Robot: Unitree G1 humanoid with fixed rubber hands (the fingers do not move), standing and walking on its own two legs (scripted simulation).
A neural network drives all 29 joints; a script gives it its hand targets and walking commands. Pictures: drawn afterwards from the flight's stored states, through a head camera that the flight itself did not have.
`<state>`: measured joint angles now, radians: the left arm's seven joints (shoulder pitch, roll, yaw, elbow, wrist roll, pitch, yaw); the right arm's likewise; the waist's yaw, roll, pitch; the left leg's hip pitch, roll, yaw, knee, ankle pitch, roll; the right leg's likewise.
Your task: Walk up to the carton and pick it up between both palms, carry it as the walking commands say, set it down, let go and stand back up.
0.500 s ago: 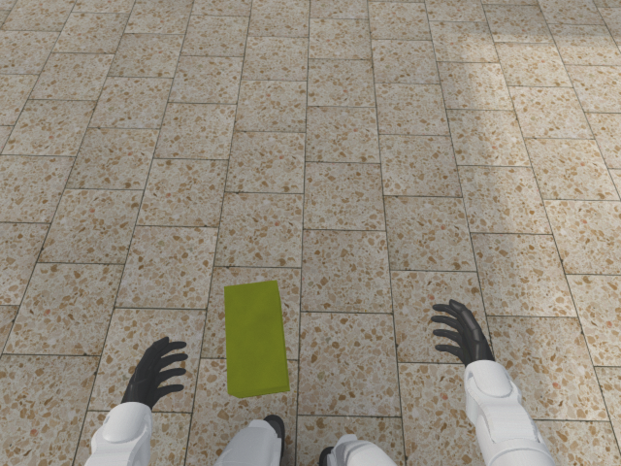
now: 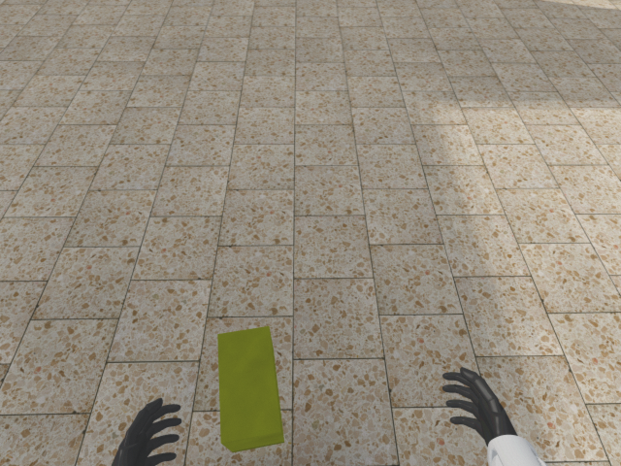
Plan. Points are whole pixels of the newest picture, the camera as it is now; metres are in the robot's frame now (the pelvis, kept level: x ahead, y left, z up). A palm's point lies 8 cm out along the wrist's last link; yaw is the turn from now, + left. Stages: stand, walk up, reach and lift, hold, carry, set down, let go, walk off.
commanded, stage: let go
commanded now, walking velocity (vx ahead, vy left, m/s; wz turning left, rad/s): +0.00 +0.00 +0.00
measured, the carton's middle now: (251, 388) +0.38 +0.15 -0.67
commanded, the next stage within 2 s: stand in 0.24 s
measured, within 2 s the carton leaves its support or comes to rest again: neither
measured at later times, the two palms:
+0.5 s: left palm (72, 459) +0.16 +0.29 -0.07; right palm (496, 459) +0.13 -0.24 -0.09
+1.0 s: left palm out of the picture +0.14 +0.30 -0.08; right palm out of the picture +0.11 -0.25 -0.09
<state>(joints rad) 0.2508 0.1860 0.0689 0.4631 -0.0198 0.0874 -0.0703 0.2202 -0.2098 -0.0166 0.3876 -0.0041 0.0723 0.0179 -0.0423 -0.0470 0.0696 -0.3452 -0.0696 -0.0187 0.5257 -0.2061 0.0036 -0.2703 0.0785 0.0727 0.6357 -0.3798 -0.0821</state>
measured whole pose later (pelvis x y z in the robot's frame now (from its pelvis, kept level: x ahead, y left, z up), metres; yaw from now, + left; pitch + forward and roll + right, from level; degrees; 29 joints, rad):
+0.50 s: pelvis +0.02 +0.03 +0.00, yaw +0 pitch +2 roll +1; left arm 0.25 0.29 0.07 0.54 -0.02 0.03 -0.01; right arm 0.22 -0.27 -0.02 0.75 -0.04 0.00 0.01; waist -0.01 -0.05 -0.05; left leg -0.35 -0.09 -0.02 0.58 -0.26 0.04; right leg -0.25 0.06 0.07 0.63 -0.41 -0.05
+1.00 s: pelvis +0.01 +0.03 +0.00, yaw +0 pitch +2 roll +1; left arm 0.28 0.31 0.07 0.65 -0.02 -0.02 0.00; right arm 0.22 -0.30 -0.02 0.85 -0.04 -0.02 0.00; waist -0.01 -0.05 -0.10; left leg -0.35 -0.08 -0.01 0.58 -0.26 0.05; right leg -0.25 0.06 0.08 0.63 -0.40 -0.05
